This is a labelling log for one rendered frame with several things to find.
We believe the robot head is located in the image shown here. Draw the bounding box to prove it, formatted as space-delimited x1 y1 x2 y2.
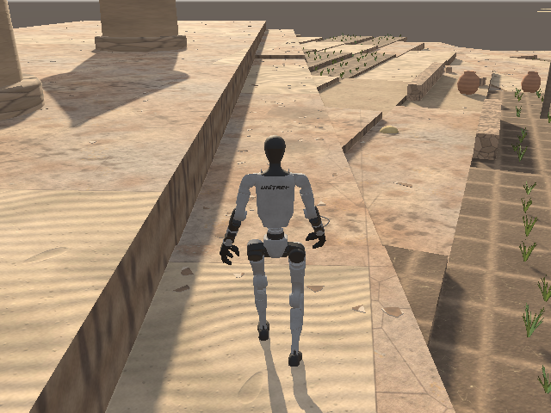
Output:
260 135 290 176

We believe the robot left shin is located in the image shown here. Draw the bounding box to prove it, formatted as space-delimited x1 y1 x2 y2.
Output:
253 275 267 330

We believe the robot left hand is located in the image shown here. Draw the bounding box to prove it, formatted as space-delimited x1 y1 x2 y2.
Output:
220 243 239 265

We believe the robot right upper arm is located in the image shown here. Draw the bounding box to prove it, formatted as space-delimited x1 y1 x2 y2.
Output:
293 173 318 219

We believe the robot left forearm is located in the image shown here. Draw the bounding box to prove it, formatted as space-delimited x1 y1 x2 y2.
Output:
223 207 241 246

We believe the robot right hand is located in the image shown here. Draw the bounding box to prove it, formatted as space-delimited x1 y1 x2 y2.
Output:
306 232 326 249

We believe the robot left upper arm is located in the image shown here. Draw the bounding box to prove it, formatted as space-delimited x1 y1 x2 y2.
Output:
233 173 257 221

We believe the robot right forearm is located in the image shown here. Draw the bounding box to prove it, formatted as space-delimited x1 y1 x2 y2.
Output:
309 206 325 236

